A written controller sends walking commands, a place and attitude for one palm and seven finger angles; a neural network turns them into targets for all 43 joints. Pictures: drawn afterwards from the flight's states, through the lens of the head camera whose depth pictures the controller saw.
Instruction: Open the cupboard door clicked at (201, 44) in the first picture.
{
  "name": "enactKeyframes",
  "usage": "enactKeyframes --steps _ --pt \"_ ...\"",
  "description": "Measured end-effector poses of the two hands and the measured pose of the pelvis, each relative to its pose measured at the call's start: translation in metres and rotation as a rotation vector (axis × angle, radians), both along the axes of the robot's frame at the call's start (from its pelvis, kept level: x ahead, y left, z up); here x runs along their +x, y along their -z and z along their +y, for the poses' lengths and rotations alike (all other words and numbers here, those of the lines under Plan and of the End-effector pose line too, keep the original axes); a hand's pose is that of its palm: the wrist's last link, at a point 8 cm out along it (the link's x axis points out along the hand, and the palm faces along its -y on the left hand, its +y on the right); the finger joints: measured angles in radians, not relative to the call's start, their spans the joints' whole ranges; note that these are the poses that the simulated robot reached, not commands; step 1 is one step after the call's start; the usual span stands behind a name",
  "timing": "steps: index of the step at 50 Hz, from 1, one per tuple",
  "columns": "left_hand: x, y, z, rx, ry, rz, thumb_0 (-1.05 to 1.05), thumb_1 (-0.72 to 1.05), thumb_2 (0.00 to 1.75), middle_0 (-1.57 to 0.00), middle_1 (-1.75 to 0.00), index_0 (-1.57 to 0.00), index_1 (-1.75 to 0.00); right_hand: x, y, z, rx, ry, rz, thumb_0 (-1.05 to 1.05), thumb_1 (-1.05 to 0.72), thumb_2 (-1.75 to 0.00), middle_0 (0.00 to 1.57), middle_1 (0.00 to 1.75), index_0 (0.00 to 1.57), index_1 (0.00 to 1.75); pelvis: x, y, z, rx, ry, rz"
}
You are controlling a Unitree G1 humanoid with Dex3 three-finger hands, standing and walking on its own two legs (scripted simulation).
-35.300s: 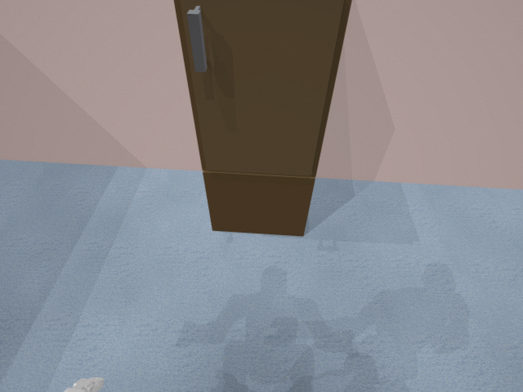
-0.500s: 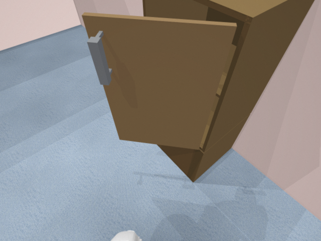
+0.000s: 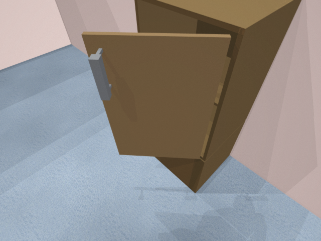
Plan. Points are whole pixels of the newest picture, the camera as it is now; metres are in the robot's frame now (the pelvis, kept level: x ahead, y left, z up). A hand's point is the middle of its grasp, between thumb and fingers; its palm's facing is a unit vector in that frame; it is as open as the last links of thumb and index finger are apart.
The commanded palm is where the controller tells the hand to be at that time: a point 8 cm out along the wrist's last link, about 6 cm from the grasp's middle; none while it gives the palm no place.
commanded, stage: come to a stop and stand still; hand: left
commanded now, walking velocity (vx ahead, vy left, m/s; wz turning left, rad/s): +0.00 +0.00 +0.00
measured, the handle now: (103, 74) +0.53 +0.19 +0.14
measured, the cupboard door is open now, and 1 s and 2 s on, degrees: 42 42 42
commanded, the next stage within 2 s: look again from close up in 0.74 s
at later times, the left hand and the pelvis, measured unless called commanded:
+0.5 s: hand out of the picture +0.04 +0.19 -0.17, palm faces +0.00 -0.98 -0.20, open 7.3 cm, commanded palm none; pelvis +0.02 +0.02 +0.01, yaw +0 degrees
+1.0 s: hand out of the picture +0.05 +0.22 -0.17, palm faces +0.01 -0.98 -0.21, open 7.3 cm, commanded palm none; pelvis +0.03 +0.04 +0.01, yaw +0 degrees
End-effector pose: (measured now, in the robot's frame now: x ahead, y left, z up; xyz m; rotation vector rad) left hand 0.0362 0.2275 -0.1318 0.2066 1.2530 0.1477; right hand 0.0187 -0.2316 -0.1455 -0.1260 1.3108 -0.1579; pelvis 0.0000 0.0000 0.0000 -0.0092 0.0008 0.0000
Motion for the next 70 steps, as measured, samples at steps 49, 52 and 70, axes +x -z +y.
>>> enactKeyframes --steps 49,52,70 --pt "0.006 0.009 0.044 -0.026 -0.033 0.087 0.0 0.91 0.9 -0.2 -0.3 -0.2 -0.3 0.051 -0.015 0.035 -0.051 -0.071 -0.001 0.01 -0.91 -0.9 0.2 0.3 0.2 0.3 0.031 -0.006 0.034 0.009 -0.002 -0.009" --pt "0.01 0.008 0.048 -0.02 -0.031 0.079 0.0 0.91 0.9 -0.2 -0.3 -0.2 -0.3 0.048 -0.016 0.036 -0.054 -0.07 0.005 0.01 -0.91 -0.9 0.2 0.3 0.2 0.3 0.03 -0.007 0.036 0.009 -0.003 -0.011" --pt "0.008 0.008 0.058 -0.021 -0.021 0.088 0.0 0.91 0.9 -0.2 -0.3 -0.2 -0.3 0.029 -0.018 0.037 -0.067 -0.058 0.044 0.01 -0.91 -0.9 0.2 0.3 0.2 0.3 0.025 -0.008 0.044 0.01 -0.001 -0.013"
